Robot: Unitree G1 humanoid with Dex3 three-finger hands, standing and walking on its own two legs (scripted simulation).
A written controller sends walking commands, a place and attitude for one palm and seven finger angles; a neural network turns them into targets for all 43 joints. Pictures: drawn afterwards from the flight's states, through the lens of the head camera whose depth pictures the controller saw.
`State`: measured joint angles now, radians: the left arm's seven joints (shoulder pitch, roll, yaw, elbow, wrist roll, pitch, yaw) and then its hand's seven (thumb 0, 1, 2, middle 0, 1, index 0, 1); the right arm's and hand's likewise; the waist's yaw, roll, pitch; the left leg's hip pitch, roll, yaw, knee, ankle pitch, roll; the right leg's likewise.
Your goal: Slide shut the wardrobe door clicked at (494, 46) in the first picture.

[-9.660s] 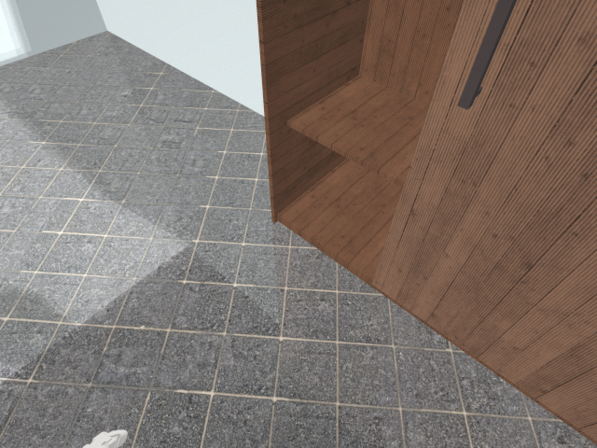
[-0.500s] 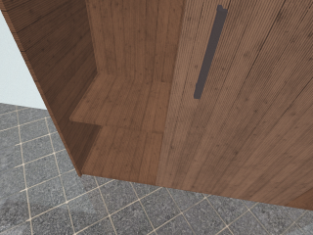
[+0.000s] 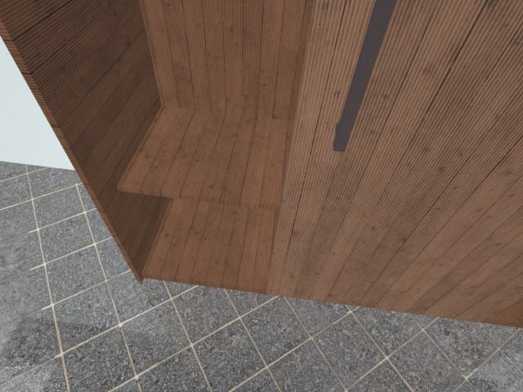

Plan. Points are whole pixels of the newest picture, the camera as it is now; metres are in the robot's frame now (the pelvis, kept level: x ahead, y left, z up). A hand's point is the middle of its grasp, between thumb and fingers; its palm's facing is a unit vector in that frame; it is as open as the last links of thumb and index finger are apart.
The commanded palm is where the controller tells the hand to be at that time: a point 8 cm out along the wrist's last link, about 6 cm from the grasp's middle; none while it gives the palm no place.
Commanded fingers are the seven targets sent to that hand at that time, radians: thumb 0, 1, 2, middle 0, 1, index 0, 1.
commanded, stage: look again from close up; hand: right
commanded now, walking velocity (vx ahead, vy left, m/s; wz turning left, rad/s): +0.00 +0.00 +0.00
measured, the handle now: (357, 76) +0.54 -0.11 +0.23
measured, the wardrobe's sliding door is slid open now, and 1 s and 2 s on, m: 0.51 0.51 0.51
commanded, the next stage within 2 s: shuffle to correct the standing spot in 0.82 s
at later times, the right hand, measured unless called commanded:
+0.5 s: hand out of the picture +0.01 -0.22 -0.18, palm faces +0.02 +0.98 -0.20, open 7.4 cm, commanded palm none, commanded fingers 0.00 -0.90 -0.90 0.20 0.30 0.20 0.30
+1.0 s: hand out of the picture -0.01 -0.22 -0.18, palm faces +0.02 +0.99 -0.17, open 7.4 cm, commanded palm none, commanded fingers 0.00 -0.90 -0.90 0.20 0.30 0.20 0.30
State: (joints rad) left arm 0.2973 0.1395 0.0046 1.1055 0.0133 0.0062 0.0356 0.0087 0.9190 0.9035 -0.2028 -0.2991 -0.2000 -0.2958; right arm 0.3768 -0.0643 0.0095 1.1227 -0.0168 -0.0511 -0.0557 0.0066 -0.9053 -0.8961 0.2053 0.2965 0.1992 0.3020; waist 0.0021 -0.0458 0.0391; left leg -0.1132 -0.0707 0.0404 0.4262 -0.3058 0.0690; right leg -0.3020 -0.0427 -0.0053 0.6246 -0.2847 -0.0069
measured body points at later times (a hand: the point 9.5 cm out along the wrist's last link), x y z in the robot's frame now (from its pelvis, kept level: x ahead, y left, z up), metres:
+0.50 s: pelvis +0.00 -0.04 +0.00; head +0.01 -0.05 +0.45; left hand +0.01 +0.19 -0.16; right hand +0.01 -0.27 -0.16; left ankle -0.05 +0.07 -0.74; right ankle +0.01 -0.13 -0.74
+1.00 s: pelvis +0.01 -0.05 +0.00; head +0.03 -0.06 +0.45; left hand +0.01 +0.17 -0.16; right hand -0.01 -0.27 -0.16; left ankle -0.05 +0.07 -0.74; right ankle +0.01 -0.13 -0.74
